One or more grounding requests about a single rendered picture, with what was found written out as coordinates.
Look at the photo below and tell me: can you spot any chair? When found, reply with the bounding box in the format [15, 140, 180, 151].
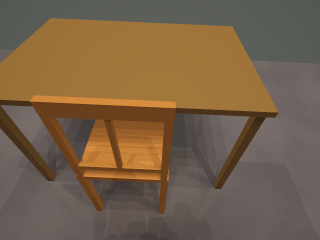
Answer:
[30, 95, 176, 214]

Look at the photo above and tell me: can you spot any table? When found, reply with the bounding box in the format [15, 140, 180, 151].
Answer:
[0, 18, 279, 189]

